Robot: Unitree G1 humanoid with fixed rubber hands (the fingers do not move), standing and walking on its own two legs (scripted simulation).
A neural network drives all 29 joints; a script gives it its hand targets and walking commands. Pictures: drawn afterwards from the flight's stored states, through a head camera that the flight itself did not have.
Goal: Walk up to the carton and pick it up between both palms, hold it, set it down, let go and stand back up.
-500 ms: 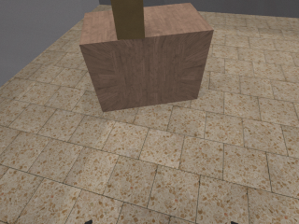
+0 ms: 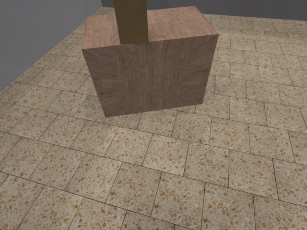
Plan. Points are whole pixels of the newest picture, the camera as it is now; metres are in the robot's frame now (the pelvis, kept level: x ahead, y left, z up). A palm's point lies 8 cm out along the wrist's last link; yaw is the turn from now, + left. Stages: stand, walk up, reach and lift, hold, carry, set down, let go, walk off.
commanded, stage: stand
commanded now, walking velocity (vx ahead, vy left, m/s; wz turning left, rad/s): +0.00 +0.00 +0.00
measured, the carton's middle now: (132, 13) +1.27 +0.16 +0.03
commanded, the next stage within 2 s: none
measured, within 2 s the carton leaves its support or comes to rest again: neither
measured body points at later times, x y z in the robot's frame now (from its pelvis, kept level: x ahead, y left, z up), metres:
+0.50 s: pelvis +0.00 +0.00 +0.01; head +0.00 +0.00 +0.46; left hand -0.01 +0.20 -0.16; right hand -0.02 -0.20 -0.16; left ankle -0.01 +0.13 -0.73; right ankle -0.01 -0.11 -0.73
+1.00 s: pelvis -0.01 +0.00 +0.01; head -0.01 +0.00 +0.46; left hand -0.03 +0.20 -0.16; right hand -0.04 -0.20 -0.16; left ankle -0.01 +0.13 -0.73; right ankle -0.01 -0.11 -0.73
